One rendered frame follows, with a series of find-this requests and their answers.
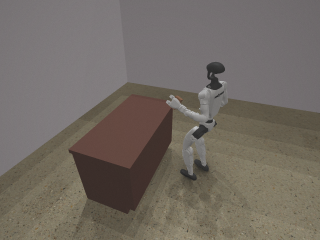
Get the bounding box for robot left forearm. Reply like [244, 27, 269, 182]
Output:
[178, 105, 207, 123]

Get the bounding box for robot right upper arm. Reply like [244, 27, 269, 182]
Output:
[218, 81, 228, 106]

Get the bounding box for right robot foot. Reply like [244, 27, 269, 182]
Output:
[194, 159, 209, 172]

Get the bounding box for robot right shin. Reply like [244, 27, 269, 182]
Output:
[195, 137, 206, 166]

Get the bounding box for sponge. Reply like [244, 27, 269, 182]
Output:
[168, 95, 183, 110]

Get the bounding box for robot left hand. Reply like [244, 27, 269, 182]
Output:
[166, 95, 181, 109]

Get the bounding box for robot left upper arm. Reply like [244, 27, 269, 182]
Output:
[198, 89, 210, 123]

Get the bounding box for table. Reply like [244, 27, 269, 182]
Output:
[68, 94, 173, 214]

